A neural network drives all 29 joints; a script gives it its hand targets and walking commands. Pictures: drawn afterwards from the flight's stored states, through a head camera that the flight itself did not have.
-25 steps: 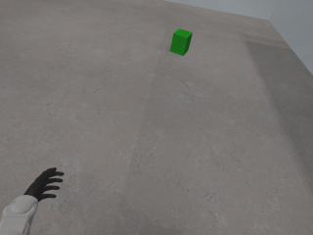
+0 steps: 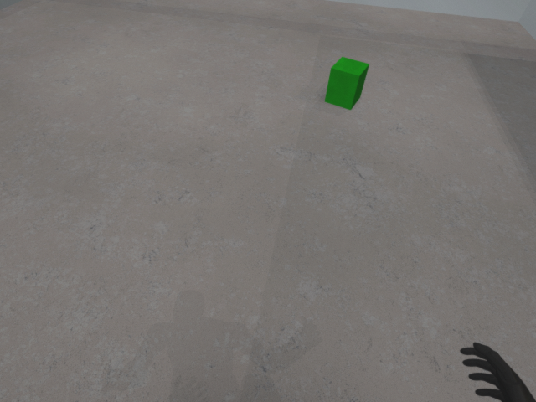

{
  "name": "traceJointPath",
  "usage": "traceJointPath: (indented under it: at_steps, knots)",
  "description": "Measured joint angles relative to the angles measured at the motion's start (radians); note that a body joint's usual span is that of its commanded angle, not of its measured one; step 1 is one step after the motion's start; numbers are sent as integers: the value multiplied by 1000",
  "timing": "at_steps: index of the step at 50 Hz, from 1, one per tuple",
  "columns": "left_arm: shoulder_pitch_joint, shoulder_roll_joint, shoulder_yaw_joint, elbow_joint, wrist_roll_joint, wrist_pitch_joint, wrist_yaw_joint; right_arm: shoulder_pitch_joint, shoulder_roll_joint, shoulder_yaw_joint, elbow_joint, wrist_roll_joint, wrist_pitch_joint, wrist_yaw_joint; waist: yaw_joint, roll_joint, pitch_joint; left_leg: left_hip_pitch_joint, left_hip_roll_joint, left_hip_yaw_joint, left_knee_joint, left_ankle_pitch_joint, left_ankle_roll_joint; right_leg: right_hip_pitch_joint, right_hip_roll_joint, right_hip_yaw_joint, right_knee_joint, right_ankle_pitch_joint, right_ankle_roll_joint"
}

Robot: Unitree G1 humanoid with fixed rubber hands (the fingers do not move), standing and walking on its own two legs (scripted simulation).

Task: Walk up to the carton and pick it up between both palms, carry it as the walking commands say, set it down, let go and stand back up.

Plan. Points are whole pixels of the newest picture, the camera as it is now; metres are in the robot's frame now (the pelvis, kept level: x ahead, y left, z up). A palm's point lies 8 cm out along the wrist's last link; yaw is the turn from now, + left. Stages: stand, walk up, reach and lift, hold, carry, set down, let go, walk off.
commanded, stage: walk up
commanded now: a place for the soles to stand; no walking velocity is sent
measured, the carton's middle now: (346, 83) +2.29 -0.41 -0.63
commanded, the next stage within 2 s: none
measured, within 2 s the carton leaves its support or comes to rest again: neither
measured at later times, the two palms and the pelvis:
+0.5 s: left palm (197, 193) +0.56 +0.21 -0.05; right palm (532, 326) +0.32 -0.43 -0.07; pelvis +0.33 -0.08 +0.01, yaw -9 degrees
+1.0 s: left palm (218, 131) +0.82 +0.21 -0.07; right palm (487, 178) +0.66 -0.46 -0.03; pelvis +0.64 -0.10 +0.02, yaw -12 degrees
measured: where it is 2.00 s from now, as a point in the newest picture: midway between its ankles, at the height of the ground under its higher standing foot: (338, 211)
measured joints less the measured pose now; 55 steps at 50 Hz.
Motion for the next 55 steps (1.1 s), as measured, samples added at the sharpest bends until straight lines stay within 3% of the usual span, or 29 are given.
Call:
traceJointPath:
  at_steps: [2, 4, 10, 14, 18, 19, 20, 22, 25, 28, 32, 36, 39, 42, 45, 50, 55]
  knots:
    - [-35, -1, -6, -10, -2, -2, -4, 33, 8, 5, 3, 1, -1, -7, -18, -25, -5, 73, -3, 31, -32, -41, -8, -115, -28, -2, 120, 73, 7]
    - [-76, -3, -7, -18, -5, 1, -17, 73, 5, 9, 14, 2, -5, -9, -38, -40, -11, 156, -5, 58, -93, -52, -19, -203, -65, -9, 95, 114, 20]
    - [-218, -1, -3, -33, -5, 22, -63, 190, -36, -12, 55, -5, -14, -4, -105, -37, -14, 382, 1, 110, -274, -86, -57, -309, -130, -49, -302, 293, 41]
    - [-319, -6, -9, -45, -5, 33, -76, 246, -60, -26, 86, -9, -4, -4, -143, -22, -3, 510, 16, 132, -343, -136, -97, -280, -116, -88, -503, 390, 16]
    - [-390, -12, -20, -71, -5, 34, -66, 292, -69, -28, 112, -16, 21, -13, -171, -1, 1, 568, 69, 131, -257, -252, -126, -181, -61, -126, -577, 327, -22]
    - [-394, -7, -15, -85, -2, 28, -56, 297, -63, -22, 114, -17, 30, -15, -165, -6, 3, 525, 94, 121, -119, -298, -107, -164, -50, -124, -571, 326, -38]
    - [-387, -9, -6, -98, -1, 22, -41, 283, -51, -14, 112, -11, 37, -16, -152, -5, 14, 448, 106, 67, 78, -327, -81, -181, -35, -122, -513, 317, -39]
    - [-342, -24, -2, -111, -7, 16, -16, 248, -25, 4, 86, 9, 39, -20, -145, 8, 38, 276, 73, -78, 400, -275, -39, -163, -17, -121, -466, 262, -30]
    - [-250, -58, -10, -96, -16, 10, 4, 220, 2, 25, 52, 10, 32, -16, -123, 39, 46, 84, 68, -133, 511, -170, -25, -70, 3, -127, -522, 222, -24]
    - [-157, -72, -14, -85, -12, -8, 8, 205, 14, 30, 44, 2, 39, 3, -88, 60, 32, -54, 94, -126, 412, -112, -40, 19, 18, -136, -580, 189, -27]
    - [-50, -57, -7, -70, -4, -22, 4, 153, 19, 24, 43, -7, 49, 26, -44, 70, 25, -133, 102, -99, 143, 9, -54, 136, 29, -138, -643, 137, -15]
    - [11, -26, -2, -42, -3, -20, 8, 77, 19, 9, 34, 5, 49, 40, -20, 61, 23, -110, 54, -79, -32, 143, -42, 238, 20, -134, -652, 53, 8]
    - [35, -8, -4, -36, -3, -15, 19, 43, 3, -1, 16, 4, 36, 35, -10, 43, 7, -24, 8, -63, -94, 108, -7, 247, -5, -114, -521, -65, 20]
    - [3, -10, -9, -46, -8, -10, 34, 31, 13, -8, -6, 7, 24, 12, -26, -2, 16, -17, -15, -28, 5, 22, 0, 49, -25, -37, -62, -36, 2]
    - [-37, -14, -16, -59, -8, -11, 28, 71, 22, 1, -9, 13, 19, -2, -44, -37, 13, 69, -24, 3, -37, -18, -5, -120, -55, -10, 105, 45, 1]
    - [-106, -25, -9, -56, 2, 7, -14, 161, 5, 1, 13, 4, 9, -4, -89, -43, 2, 224, -27, 31, -165, -41, -12, -261, -134, -47, -129, 132, 37]
    - [-193, -25, 1, -50, 8, 21, -42, 238, -27, -15, 38, 1, 5, 1, -133, -26, 8, 354, -19, 35, -240, -86, -49, -269, -151, -76, -403, 294, 41]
